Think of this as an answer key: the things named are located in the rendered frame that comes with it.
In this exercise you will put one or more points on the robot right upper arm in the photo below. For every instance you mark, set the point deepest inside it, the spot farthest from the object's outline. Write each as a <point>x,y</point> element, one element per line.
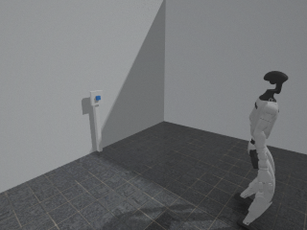
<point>269,110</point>

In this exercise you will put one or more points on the robot right hand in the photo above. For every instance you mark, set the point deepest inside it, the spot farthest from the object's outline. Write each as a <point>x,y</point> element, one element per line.
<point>264,177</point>

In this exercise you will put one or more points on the robot left upper arm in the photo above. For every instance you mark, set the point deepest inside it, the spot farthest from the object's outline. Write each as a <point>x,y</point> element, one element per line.
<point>251,114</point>

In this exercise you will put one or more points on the robot torso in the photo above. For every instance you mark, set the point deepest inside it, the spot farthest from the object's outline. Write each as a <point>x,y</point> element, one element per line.
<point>257,112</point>

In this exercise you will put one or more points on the left robot shin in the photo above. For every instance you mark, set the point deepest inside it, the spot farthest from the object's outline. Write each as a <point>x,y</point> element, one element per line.
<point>252,188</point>

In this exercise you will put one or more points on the right robot forearm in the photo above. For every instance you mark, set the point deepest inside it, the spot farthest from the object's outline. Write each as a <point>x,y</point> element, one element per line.
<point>260,144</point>

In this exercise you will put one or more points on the panel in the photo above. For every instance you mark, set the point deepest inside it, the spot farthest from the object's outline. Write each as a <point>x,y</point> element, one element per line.
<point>96,114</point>

